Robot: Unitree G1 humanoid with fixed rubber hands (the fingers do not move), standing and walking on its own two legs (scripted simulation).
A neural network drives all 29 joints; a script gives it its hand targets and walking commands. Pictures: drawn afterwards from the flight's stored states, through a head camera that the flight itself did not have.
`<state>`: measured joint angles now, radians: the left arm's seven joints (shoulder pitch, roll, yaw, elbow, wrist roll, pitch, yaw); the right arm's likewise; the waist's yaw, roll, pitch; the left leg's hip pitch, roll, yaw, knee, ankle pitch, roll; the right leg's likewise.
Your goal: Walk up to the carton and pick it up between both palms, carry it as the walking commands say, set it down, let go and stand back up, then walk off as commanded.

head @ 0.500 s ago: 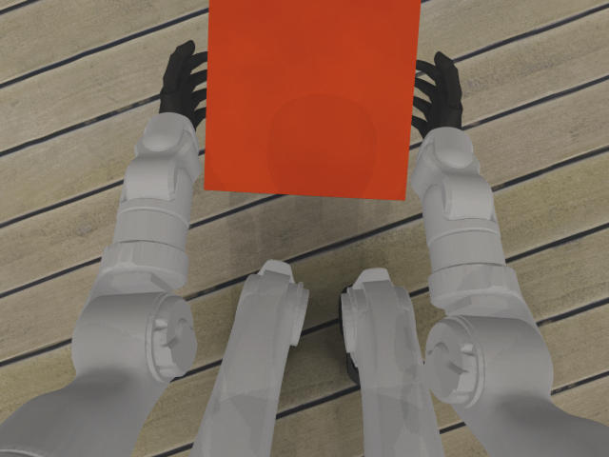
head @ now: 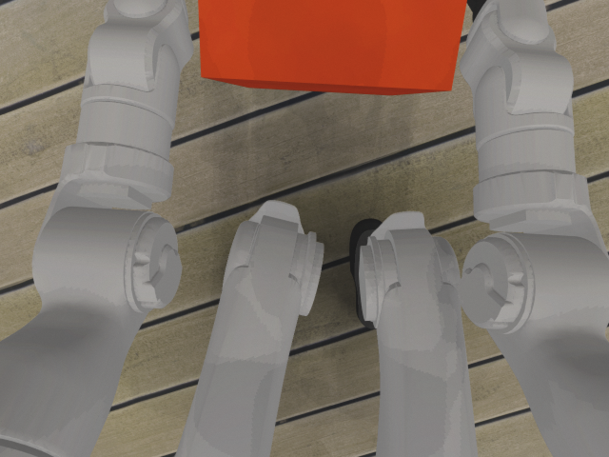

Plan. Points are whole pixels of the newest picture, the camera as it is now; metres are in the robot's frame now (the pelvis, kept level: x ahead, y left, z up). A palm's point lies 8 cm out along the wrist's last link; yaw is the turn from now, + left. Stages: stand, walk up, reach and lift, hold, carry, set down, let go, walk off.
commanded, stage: set down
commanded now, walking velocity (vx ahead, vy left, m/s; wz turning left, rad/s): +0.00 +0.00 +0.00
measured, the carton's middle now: out of the picture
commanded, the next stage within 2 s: none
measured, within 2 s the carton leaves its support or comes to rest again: rests again in 0.90 s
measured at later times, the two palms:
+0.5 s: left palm out of the picture +0.55 +0.18 -0.21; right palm (479, 1) +0.56 -0.12 -0.20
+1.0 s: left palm out of the picture +0.55 +0.18 -0.21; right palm (471, 8) +0.56 -0.12 -0.21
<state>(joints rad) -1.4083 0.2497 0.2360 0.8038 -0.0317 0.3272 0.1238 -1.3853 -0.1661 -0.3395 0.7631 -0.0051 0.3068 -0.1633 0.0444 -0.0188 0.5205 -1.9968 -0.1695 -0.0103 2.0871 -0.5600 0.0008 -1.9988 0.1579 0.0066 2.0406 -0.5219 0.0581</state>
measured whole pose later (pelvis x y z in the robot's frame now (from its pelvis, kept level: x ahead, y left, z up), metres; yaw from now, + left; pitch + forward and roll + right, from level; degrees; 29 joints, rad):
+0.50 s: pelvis +0.02 -0.01 -0.04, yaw +0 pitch +29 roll +0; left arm -1.41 0.29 0.18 0.89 -0.09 0.25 0.13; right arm -1.41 -0.21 -0.23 0.87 0.11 0.23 -0.20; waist 0.04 -0.05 0.52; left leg -2.10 -0.14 0.02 2.23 -0.63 0.00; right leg -2.12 0.17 -0.01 2.19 -0.58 0.04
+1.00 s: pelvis +0.02 +0.00 -0.05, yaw +0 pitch +27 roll -1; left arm -1.46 0.31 0.15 1.02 -0.12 0.23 0.11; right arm -1.44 -0.22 -0.23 0.99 0.09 0.21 -0.19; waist 0.04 -0.03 0.52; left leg -2.12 -0.12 0.04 2.26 -0.62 0.02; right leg -2.13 0.15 -0.01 2.23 -0.58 0.04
